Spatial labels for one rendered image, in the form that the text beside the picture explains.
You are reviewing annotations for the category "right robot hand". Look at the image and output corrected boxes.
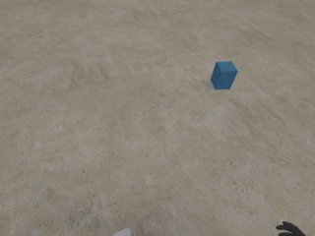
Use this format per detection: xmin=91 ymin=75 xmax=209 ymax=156
xmin=276 ymin=221 xmax=306 ymax=236

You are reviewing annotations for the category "carton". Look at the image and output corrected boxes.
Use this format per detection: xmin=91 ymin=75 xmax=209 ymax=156
xmin=211 ymin=61 xmax=238 ymax=89

